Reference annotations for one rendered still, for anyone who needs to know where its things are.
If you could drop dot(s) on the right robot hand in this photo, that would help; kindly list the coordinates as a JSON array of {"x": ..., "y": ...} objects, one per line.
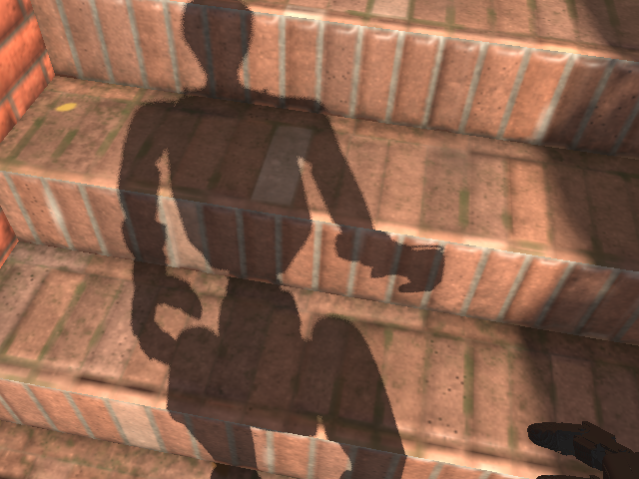
[{"x": 588, "y": 443}]

